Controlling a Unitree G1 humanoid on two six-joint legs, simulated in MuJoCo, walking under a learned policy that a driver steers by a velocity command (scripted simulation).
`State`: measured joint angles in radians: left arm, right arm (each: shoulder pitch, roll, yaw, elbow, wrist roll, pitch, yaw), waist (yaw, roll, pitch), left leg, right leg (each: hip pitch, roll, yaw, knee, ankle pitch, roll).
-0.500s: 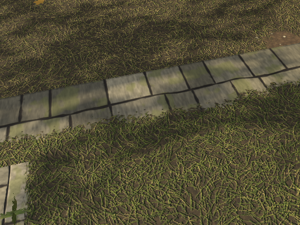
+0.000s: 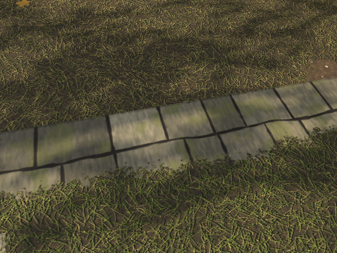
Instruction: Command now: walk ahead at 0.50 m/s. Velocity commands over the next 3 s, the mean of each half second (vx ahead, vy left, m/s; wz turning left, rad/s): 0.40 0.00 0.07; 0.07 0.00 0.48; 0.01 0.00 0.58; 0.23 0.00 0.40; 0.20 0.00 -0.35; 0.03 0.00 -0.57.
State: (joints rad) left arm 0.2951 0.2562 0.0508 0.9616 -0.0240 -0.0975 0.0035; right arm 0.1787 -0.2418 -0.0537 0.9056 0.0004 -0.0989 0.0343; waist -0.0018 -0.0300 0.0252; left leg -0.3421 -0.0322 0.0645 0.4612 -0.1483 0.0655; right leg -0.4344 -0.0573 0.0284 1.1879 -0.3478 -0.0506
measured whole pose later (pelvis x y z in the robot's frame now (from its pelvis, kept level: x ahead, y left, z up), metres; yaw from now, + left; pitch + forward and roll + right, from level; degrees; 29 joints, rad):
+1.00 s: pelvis +0.29 -0.01 +0.00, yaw +20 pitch +2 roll -3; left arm 0.04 0.30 0.09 0.88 0.01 0.02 0.05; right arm 0.22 -0.27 -0.09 0.79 0.00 0.01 -0.02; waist -0.01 -0.04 0.04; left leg -0.32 0.00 -0.01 0.51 -0.23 0.05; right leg -0.56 -0.03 -0.02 1.06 -0.43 0.04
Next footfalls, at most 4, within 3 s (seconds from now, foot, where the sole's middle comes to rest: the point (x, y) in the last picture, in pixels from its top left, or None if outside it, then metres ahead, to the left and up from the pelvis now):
0.40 right None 0.40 -0.15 -0.77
0.86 left None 0.31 0.09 -0.77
1.36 right None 0.42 -0.10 -0.77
1.80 left None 0.24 0.11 -0.77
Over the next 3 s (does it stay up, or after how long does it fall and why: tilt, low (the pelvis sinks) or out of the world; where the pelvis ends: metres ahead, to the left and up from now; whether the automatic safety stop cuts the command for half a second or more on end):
stays up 0.49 0.28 0.00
